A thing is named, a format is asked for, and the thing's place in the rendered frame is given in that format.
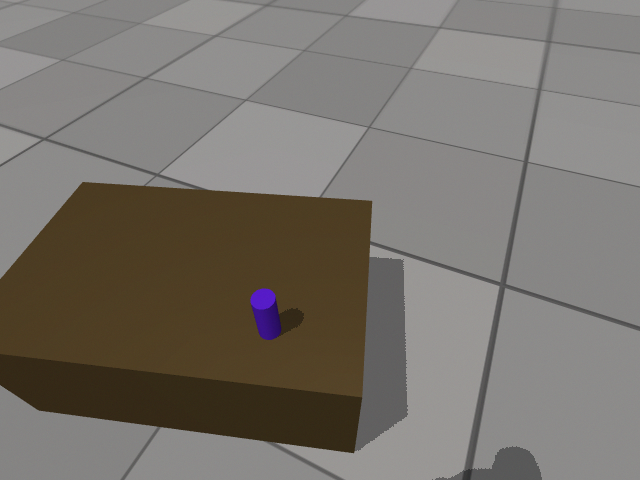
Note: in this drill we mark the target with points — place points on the can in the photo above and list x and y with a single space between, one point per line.
264 305

